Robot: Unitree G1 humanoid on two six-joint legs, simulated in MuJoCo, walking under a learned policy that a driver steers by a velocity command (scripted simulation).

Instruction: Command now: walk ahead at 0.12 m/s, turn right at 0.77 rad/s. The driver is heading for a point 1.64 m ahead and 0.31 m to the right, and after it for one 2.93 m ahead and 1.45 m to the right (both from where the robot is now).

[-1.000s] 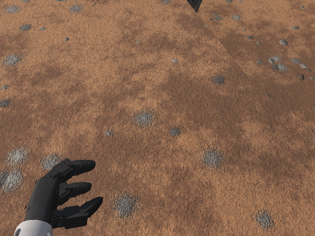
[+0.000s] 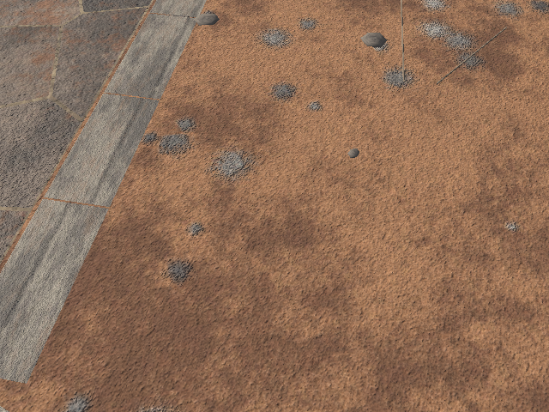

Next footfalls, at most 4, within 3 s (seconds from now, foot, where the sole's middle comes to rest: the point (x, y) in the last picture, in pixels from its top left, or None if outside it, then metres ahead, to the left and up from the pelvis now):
0.42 left None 0.26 0.13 -0.75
0.80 right None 0.09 -0.04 -0.75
1.32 left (182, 388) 0.48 0.26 -0.75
1.76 right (245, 260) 0.82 0.13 -0.75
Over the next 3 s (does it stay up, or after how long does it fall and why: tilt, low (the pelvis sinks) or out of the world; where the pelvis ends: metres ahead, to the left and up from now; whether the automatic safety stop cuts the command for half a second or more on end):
stays up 1.01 0.17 0.00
